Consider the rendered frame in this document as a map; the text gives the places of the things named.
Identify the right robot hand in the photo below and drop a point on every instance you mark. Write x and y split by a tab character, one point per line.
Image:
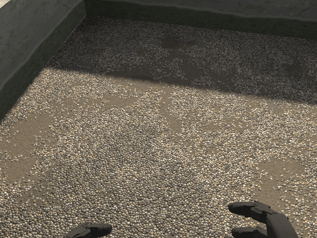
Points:
277	225

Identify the left robot hand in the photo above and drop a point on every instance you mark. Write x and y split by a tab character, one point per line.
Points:
94	230

